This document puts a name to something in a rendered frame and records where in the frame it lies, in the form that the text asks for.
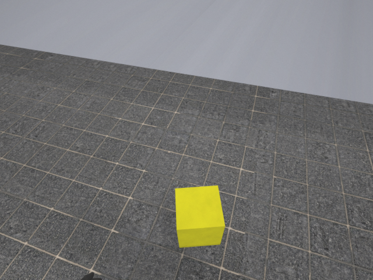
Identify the carton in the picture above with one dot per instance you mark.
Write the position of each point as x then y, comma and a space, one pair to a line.
199, 216

